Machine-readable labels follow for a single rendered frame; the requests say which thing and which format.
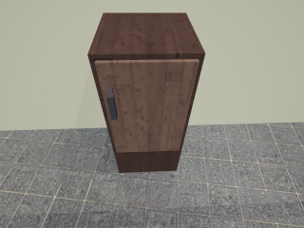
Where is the handle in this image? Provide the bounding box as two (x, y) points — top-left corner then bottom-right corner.
(106, 86), (118, 121)

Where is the cupboard door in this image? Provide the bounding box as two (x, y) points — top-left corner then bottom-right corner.
(94, 59), (200, 153)

